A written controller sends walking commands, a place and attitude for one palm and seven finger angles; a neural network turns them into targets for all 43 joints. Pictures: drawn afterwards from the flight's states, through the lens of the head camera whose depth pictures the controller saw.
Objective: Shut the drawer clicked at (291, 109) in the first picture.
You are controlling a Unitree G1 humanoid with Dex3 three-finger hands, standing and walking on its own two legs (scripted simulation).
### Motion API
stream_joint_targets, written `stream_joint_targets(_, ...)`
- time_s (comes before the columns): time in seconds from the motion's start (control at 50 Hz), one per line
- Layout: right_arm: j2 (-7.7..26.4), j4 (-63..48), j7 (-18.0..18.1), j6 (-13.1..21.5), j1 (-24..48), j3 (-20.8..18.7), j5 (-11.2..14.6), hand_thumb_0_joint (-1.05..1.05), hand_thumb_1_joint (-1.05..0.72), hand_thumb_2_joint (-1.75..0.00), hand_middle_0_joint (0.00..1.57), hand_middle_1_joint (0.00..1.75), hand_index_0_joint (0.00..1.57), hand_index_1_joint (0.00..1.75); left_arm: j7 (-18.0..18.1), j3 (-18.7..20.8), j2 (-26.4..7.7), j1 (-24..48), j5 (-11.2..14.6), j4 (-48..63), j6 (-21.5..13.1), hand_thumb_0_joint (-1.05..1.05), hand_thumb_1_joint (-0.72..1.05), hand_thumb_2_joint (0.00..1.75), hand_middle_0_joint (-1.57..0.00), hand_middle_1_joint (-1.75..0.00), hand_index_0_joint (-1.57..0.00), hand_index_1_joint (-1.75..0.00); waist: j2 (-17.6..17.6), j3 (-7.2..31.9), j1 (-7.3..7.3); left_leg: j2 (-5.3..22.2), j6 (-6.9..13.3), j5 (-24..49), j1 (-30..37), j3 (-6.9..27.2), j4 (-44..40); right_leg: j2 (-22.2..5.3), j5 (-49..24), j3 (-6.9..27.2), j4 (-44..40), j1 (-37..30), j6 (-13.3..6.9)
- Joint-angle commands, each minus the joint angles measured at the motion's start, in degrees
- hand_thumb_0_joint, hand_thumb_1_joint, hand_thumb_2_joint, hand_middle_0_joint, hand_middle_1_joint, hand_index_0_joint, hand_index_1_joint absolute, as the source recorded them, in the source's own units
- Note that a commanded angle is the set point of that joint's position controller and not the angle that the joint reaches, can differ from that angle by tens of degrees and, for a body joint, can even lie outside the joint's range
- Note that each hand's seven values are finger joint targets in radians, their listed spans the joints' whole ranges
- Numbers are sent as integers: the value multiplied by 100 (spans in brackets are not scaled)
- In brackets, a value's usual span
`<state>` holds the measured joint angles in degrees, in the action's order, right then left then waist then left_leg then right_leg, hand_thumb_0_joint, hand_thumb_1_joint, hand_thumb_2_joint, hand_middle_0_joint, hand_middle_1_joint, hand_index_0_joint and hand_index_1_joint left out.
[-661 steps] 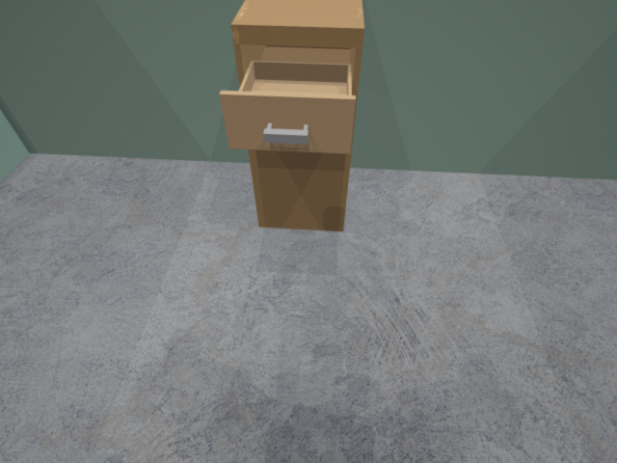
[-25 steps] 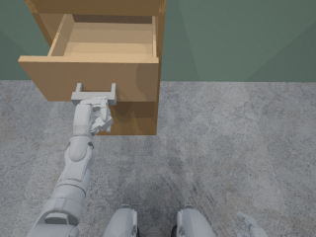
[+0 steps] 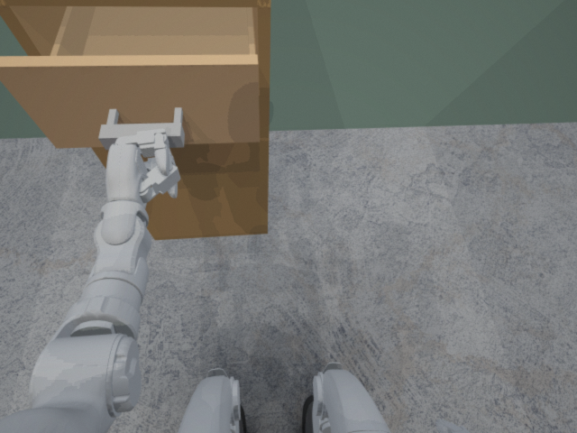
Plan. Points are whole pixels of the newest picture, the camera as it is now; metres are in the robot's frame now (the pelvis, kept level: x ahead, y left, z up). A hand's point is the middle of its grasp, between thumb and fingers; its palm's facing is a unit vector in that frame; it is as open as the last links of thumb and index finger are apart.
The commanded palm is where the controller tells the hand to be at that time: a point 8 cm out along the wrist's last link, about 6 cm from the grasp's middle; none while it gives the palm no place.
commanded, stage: push the drawer shut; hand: left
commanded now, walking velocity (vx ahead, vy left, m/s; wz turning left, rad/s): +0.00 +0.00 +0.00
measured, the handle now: (144, 125) +0.54 +0.19 +0.05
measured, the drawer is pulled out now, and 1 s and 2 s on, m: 0.12 0.01 0.00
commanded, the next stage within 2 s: pull the fist back off the drawer in 1.34 s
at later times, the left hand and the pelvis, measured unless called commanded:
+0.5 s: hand (177, 138) +0.52 +0.14 +0.04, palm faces +0.03 -1.00 -0.04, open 3.2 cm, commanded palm +0.51 +0.18 +0.05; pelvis +0.00 +0.00 -0.01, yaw -1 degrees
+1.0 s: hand (180, 107) +0.58 +0.14 +0.05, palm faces +0.04 -1.00 -0.04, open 3.4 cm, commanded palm +0.57 +0.17 +0.05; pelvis +0.00 +0.01 -0.02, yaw -2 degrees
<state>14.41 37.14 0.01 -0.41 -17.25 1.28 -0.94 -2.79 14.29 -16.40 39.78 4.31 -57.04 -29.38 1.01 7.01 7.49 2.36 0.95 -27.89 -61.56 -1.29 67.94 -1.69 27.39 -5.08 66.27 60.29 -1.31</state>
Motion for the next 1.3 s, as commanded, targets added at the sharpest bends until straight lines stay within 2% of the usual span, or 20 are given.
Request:
stream_joint_targets(0.0,928,-405,22,62,-678,-369,-50,0,-90,-90,20,30,20,30,40,173,-1056,3081,59,1114,-423,0,90,90,-140,-160,-140,-160,419,2686,266,-178,51,1148,1856,358,-807,270,-996,382,-959,-959,20)
stream_joint_targets(0.06,961,-381,25,17,-775,-361,-79,0,-90,-90,20,30,20,30,16,399,-1407,3316,39,997,-417,0,90,90,-140,-160,-140,-160,236,2781,309,-181,86,1137,1619,351,-713,286,-1056,432,-922,-1130,39)
stream_joint_targets(0.18,960,-381,-9,-38,-862,-346,-85,0,-90,-90,20,30,20,30,-42,386,-1432,3590,-11,833,-385,0,90,90,-140,-160,-140,-160,533,2905,361,-174,77,1218,1705,357,-690,312,-1089,427,-919,-1014,30)
stream_joint_targets(0.24,967,-353,-22,-65,-907,-335,-97,0,-90,-90,20,30,20,30,-21,386,-1457,3795,-29,608,-330,0,90,90,-140,-160,-140,-160,384,2734,482,-169,101,1073,1492,349,-642,322,-972,441,-968,-964,57)
stream_joint_targets(0.28,1010,-332,-8,-75,-961,-320,-116,0,-90,-90,20,30,20,30,-16,572,-1795,4042,-86,616,-357,0,90,90,-140,-160,-140,-160,540,2801,473,-162,94,1083,1514,375,-623,328,-947,442,-919,-912,39)
stream_joint_targets(0.36,1032,-281,-37,-96,-1045,-312,-149,0,-90,-90,20,30,20,30,4,303,-1520,4383,-160,327,-299,0,90,90,-140,-160,-140,-160,649,2619,667,-142,96,1003,1673,490,-612,350,-784,347,-881,-416,21)
stream_joint_targets(0.4,1079,-275,-38,-110,-1086,-314,-177,0,-90,-90,20,30,20,30,52,501,-1807,4533,-201,416,-321,0,90,90,-140,-160,-140,-160,765,2961,621,-136,89,1111,1743,507,-565,335,-836,363,-843,-465,22)
stream_joint_targets(0.48,1074,-253,-72,-149,-1173,-299,-191,0,-90,-90,20,30,20,30,57,384,-1689,4667,-249,247,-263,0,90,90,-140,-160,-140,-160,782,3008,723,-115,82,1305,1826,543,-525,357,-963,326,-826,-381,26)
stream_joint_targets(0.58,1114,-256,-78,-185,-1270,-263,-226,0,-90,-90,20,30,20,30,116,708,-2198,4929,-343,150,-216,0,90,90,-140,-160,-140,-160,808,3157,716,-112,101,1257,1605,539,-471,373,-927,351,-804,-530,23)
stream_joint_targets(0.66,1139,-225,-75,-195,-1336,-226,-236,0,-90,-90,20,30,20,30,127,729,-2348,5229,-401,-72,-130,0,90,90,-140,-160,-140,-160,779,2926,867,-94,134,1034,1378,545,-432,389,-764,360,-814,-378,37)
stream_joint_targets(0.7,1157,-231,-85,-206,-1377,-216,-246,0,-90,-90,20,30,20,30,107,783,-2490,5299,-456,-85,-104,0,90,90,-140,-160,-140,-160,1006,3063,821,-87,110,1139,1451,570,-411,388,-800,347,-776,-320,19)
stream_joint_targets(0.84,1183,-171,-127,-239,-1576,-213,-310,0,-90,-90,20,30,20,30,114,753,-2520,5722,-514,-35,-13,0,90,90,-140,-160,-140,-160,1217,3408,954,-36,97,1586,1795,682,-314,404,-1051,277,-697,-127,15)
stream_joint_targets(0.88,1181,-151,-145,-256,-1611,-201,-309,0,-90,-90,20,30,20,30,108,649,-2411,5781,-532,-193,51,0,90,90,-140,-160,-140,-160,1296,3261,1033,-18,91,1637,1830,703,-296,418,-1061,258,-704,48,16)
stream_joint_targets(0.9,1204,-118,-139,-265,-1654,-191,-326,0,-90,-90,20,30,20,30,130,850,-2668,5863,-532,-207,72,0,90,90,-140,-160,-140,-160,1147,3222,1028,-11,107,1610,1678,695,-274,424,-1061,262,-710,-65,25)
stream_joint_targets(0.98,1194,-129,-159,-281,-1700,-165,-338,0,-90,-90,20,30,20,30,129,775,-2697,6065,-617,-220,122,0,90,90,-140,-160,-140,-160,1374,3276,1078,-5,101,1638,1721,720,-262,433,-1048,244,-686,41,13)
stream_joint_targets(1.02,1221,-105,-154,-292,-1747,-149,-348,0,-90,-90,20,30,20,30,158,898,-2911,6155,-648,-338,154,0,90,90,-140,-160,-140,-160,1225,3185,1121,10,117,1563,1587,735,-239,443,-999,245,-696,31,16)
stream_joint_targets(1.08,1212,-98,-180,-280,-1806,-146,-369,0,-90,-90,20,30,20,30,160,860,-2897,6299,-694,-270,165,0,90,90,-140,-160,-140,-160,1554,3419,1113,6,102,1755,1751,748,-170,448,-1089,237,-640,131,-1)
stream_joint_targets(1.1,1220,-70,-171,-290,-1827,-150,-363,0,-90,-90,20,30,20,30,147,834,-2900,6469,-676,-232,171,0,90,90,-140,-160,-140,-160,1368,3355,1232,30,116,1740,1741,767,-162,454,-1102,228,-660,160,24)
stream_joint_targets(1.2,1257,-30,-119,-234,-1835,-89,-352,0,-90,-90,20,30,20,30,193,849,-3132,6790,-707,-432,281,0,90,90,-140,-160,-140,-160,1388,3105,1359,9,154,1186,1305,742,-145,457,-755,274,-707,256,31)
stream_joint_targets(1.28,1253,-20,-99,-150,-1825,-72,-343,0,-90,-90,20,30,20,30,180,608,-2965,7064,-715,-373,309,0,90,90,-140,-160,-140,-160,1705,3168,1454,14,129,1094,1485,818,-177,452,-658,235,-675,530,12)
